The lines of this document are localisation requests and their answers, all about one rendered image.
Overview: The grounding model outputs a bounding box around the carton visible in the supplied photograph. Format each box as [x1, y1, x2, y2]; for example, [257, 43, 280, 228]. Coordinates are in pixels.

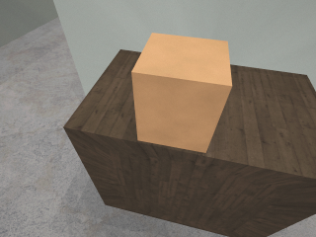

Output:
[131, 33, 232, 153]

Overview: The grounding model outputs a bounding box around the pedestal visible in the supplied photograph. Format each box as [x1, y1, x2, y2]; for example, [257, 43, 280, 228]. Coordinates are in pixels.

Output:
[63, 49, 316, 237]

